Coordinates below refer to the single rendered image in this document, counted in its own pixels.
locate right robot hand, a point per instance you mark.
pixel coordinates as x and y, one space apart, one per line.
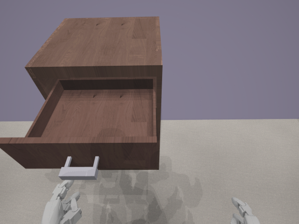
245 211

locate handle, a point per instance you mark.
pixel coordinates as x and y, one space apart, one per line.
79 173

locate cabinet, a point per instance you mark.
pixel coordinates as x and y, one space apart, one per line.
111 47

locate drawer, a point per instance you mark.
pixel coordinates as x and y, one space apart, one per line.
113 118

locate left robot hand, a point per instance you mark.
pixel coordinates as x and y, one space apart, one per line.
59 211

